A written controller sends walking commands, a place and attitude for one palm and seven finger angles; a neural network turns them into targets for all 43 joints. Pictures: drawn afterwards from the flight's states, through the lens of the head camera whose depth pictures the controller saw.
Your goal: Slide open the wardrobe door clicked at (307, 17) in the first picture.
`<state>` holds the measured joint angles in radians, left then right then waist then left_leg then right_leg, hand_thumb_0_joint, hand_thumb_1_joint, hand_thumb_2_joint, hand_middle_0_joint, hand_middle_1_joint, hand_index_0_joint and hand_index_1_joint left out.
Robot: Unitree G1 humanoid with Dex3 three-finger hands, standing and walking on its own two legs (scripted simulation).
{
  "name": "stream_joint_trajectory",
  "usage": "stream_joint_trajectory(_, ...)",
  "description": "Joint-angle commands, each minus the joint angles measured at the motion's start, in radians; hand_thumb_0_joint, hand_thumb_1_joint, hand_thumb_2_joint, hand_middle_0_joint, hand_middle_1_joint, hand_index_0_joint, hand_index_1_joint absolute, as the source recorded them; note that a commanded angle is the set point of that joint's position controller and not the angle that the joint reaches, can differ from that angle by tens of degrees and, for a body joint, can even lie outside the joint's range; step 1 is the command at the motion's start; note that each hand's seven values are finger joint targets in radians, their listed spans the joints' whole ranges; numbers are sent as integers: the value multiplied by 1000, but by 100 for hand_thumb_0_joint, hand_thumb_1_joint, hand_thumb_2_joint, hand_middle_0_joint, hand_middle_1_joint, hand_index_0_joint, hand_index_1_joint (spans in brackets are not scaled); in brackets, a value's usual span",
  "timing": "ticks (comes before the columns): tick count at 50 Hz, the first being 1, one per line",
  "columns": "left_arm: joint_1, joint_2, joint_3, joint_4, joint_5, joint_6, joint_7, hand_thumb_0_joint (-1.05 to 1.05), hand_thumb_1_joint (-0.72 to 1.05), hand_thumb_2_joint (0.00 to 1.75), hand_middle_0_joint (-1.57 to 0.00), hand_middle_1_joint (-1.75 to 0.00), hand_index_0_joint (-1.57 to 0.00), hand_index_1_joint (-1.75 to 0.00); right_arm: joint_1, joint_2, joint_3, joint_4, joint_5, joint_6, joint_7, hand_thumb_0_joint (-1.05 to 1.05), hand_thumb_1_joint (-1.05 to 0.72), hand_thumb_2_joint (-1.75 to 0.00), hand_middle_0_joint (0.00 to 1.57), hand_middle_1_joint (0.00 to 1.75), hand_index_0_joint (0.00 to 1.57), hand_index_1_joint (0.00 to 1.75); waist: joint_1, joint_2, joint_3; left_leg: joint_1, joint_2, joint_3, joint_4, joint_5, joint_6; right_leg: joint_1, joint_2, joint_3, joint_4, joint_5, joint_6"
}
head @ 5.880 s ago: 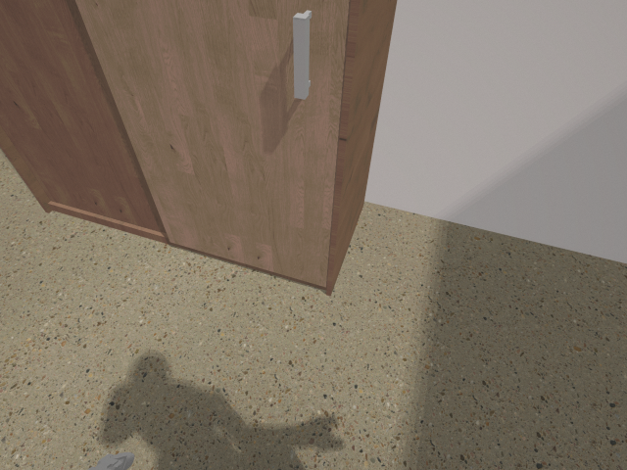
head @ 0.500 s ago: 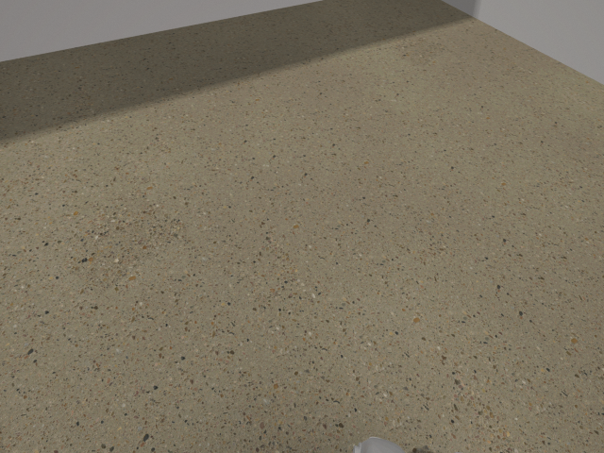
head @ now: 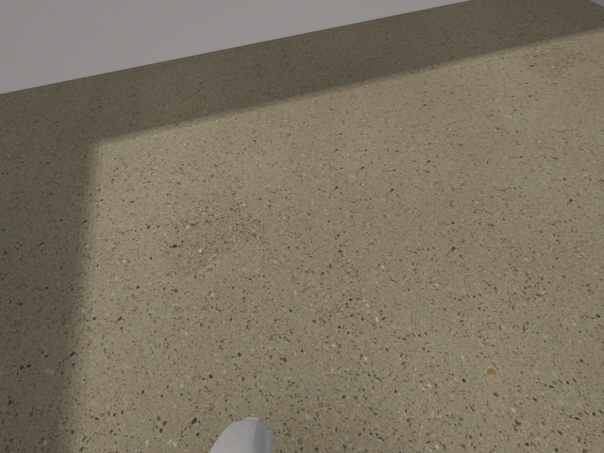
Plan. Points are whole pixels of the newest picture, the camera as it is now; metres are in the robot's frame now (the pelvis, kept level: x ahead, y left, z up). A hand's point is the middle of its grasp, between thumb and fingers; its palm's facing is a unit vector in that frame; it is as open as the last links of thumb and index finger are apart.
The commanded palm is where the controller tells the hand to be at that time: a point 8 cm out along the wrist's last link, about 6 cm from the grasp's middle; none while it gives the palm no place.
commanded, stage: walk to a spot facing it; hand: right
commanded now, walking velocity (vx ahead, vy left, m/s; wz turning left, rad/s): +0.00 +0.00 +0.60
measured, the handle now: out of the picture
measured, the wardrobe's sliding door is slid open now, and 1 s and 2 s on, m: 0.00 0.00 0.00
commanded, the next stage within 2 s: turn to face it in 0.18 s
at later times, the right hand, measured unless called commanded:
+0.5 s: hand (389, 396) +0.23 -0.11 -0.16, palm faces -0.18 +0.96 -0.22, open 7.4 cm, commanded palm none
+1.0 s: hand (439, 446) +0.17 -0.18 -0.17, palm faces +0.14 +0.95 -0.28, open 7.4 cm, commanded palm none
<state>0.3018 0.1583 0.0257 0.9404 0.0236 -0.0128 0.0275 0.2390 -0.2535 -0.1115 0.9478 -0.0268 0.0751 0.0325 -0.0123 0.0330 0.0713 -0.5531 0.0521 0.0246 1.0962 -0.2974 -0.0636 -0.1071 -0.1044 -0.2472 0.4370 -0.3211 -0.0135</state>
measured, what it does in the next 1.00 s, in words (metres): walks ahead: left foot, then right foot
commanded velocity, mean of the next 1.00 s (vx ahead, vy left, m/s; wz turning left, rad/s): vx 0.00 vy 0.00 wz -0.30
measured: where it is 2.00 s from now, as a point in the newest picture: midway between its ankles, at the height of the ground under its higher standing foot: outside the picture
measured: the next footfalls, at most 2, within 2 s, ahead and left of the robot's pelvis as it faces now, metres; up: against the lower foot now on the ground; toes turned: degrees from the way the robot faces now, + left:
left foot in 0.20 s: +0.10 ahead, +0.14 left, +0.00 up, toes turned +14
right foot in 0.60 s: +0.18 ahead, -0.07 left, +0.00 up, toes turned -2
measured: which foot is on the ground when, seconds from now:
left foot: up 0.00-0.18, down 0.20-0.62, up 0.64-1.00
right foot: down 0.00-0.20, up 0.22-0.58, down 0.60-1.00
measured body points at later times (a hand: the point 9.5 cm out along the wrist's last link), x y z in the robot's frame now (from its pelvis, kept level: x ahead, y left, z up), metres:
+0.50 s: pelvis +0.09 +0.04 -0.01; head +0.10 +0.06 +0.44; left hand +0.10 +0.29 -0.16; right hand +0.24 -0.16 -0.14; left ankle +0.06 +0.13 -0.74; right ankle +0.13 -0.10 -0.70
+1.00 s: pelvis +0.09 +0.05 -0.01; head +0.14 +0.04 +0.44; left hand +0.15 +0.29 -0.16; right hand +0.16 -0.23 -0.15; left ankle +0.09 +0.20 -0.71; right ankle +0.14 -0.07 -0.74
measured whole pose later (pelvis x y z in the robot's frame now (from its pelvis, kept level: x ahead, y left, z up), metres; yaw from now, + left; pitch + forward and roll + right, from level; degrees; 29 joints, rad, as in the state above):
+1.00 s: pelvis +0.09 +0.05 -0.01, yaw -6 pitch +2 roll +2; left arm 0.25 0.20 0.07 0.95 0.03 0.04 0.00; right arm 0.15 -0.23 -0.09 0.94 -0.01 0.05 -0.03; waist 0.04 -0.03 0.07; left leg -0.39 0.03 -0.01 0.82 -0.45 -0.07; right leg -0.36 0.02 0.08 0.50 -0.16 -0.02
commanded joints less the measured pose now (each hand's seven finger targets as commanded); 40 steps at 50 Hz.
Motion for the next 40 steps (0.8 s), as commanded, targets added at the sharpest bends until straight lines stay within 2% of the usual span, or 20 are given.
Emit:
stream_joint_trajectory(1,74,183,58,-28,1,-12,10,0,90,90,-20,-30,-20,-30,-130,4,16,-112,5,-28,6,0,-90,-90,20,30,20,30,61,-219,-18,-59,14,60,-148,-8,-4,98,-237,69,-75,642,-77)
stream_joint_trajectory(6,81,211,80,-6,3,-2,-1,0,90,90,-20,-30,-20,-30,-151,-1,21,-128,2,-51,0,0,-90,-90,20,30,20,30,59,-244,-58,96,-39,118,-378,-62,39,117,-267,26,58,800,-65)
stream_joint_trajectory(8,54,224,84,-19,-7,-2,-7,0,90,90,-20,-30,-20,-30,1,-46,10,-93,0,-74,-6,0,-90,-90,20,30,20,30,-30,-181,-152,329,-55,115,-592,108,66,71,-248,-26,294,828,-3)
stream_joint_trajectory(9,67,195,78,-41,-21,1,-18,0,90,90,-20,-30,-20,-30,113,-140,-9,-59,-7,-93,-18,0,-90,-90,20,30,20,30,-79,20,-253,642,90,-64,-636,439,128,-182,-194,-48,535,540,52)
stream_joint_trajectory(10,27,121,58,-90,-20,3,-20,0,90,90,-20,-30,-20,-30,198,-256,-35,-31,6,-97,-34,0,-90,-90,20,30,20,30,-104,268,-319,803,364,-454,-613,1003,272,-481,0,0,832,-304,120)
stream_joint_trajectory(11,-10,142,57,-111,-24,15,1,0,90,90,-20,-30,-20,-30,189,-256,-37,-32,26,-87,-51,0,-90,-90,20,30,20,30,-93,179,-330,747,407,-417,-621,1051,332,-491,-26,190,913,-342,99)
stream_joint_trajectory(12,-45,130,53,-103,-23,20,4,0,90,90,-20,-30,-20,-30,123,-207,-28,-43,25,-78,-59,0,-90,-90,20,30,20,30,-79,126,-259,673,336,-339,-645,822,322,-502,-63,219,892,-260,90)
stream_joint_trajectory(13,-69,124,53,-103,-16,24,0,0,90,90,-20,-30,-20,-30,43,-181,-22,-68,24,-72,-60,0,-90,-90,20,30,20,30,-56,131,-197,604,292,-331,-675,659,298,-519,-72,218,870,-205,96)
stream_joint_trajectory(16,-6,105,46,-36,-1,45,-4,0,90,90,-20,-30,-20,-30,-78,-98,15,-87,10,-80,-64,0,-90,-90,20,30,20,30,28,48,-102,356,206,-167,-729,601,233,-397,-49,220,762,-94,94)
stream_joint_trajectory(19,65,84,31,11,-3,53,-5,0,90,90,-20,-30,-20,-30,-97,-80,33,-79,4,-92,-63,0,-90,-90,20,30,20,30,62,64,-123,317,170,-70,-739,552,221,-335,-17,206,658,-41,89)
stream_joint_trajectory(22,46,68,21,21,-11,41,-13,0,90,90,-20,-30,-20,-30,-87,-59,50,-55,4,-101,-59,0,-90,-90,20,30,20,30,48,100,-117,327,148,-13,-750,461,203,-272,6,190,452,-10,81)
stream_joint_trajectory(25,-39,87,25,-3,-12,32,-18,0,90,90,-20,-30,-20,-30,-51,-78,41,-36,3,-93,-62,0,-90,-90,20,30,20,30,8,158,-78,386,197,-31,-715,517,214,-281,25,167,332,-32,79)
stream_joint_trajectory(27,-46,92,29,-6,-10,31,-21,0,90,90,-20,-30,-20,-30,-44,-89,32,-32,5,-87,-67,0,-90,-90,20,30,20,30,7,121,-51,384,218,-17,-673,510,198,-253,28,152,250,20,76)
stream_joint_trajectory(29,-10,111,37,0,-7,31,-25,0,90,90,-20,-30,-20,-30,-45,-85,28,-34,12,-77,-70,0,-90,-90,20,30,20,30,28,24,-47,303,210,17,-583,386,142,-131,20,168,111,184,59)
stream_joint_trajectory(30,30,159,47,1,-4,26,-27,0,90,90,-20,-30,-20,-30,-27,-55,29,-43,16,-67,-68,0,-90,-90,20,30,20,30,40,-143,-64,229,136,78,-462,200,85,-84,-77,328,39,398,9)
stream_joint_trajectory(31,61,237,62,-6,1,22,-27,0,90,90,-20,-30,-20,-30,-3,-4,37,-61,22,-62,-66,0,-90,-90,20,30,20,30,38,-376,-62,124,28,130,-286,-145,19,-55,-256,552,-45,661,-97)
stream_joint_trajectory(32,81,241,65,-1,6,26,-19,0,90,90,-20,-30,-20,-30,-47,-11,37,-83,17,-61,-69,0,-90,-90,20,30,20,30,60,-356,-59,96,-5,62,-86,-359,15,-91,-316,640,-121,661,-184)
stream_joint_trajectory(34,47,203,62,-7,4,19,-3,0,90,90,-20,-30,-20,-30,-91,-26,24,-75,7,-56,-65,0,-90,-90,20,30,20,30,54,-282,-59,23,22,-20,49,-245,22,-106,-237,606,-132,506,-171)
stream_joint_trajectory(37,-19,201,62,-38,3,14,-3,0,90,90,-20,-30,-20,-30,-83,-13,21,-70,10,-60,-52,0,-90,-90,20,30,20,30,32,-168,-128,14,22,-30,41,-140,7,-54,-169,495,-99,471,-144)
stream_joint_trajectory(40,1,214,74,-42,0,13,-4,0,90,90,-20,-30,-20,-30,-81,-9,21,-71,12,-56,-51,0,-90,-90,20,30,20,30,48,-146,-187,9,9,-25,-24,-117,-8,20,-138,494,-88,464,-143)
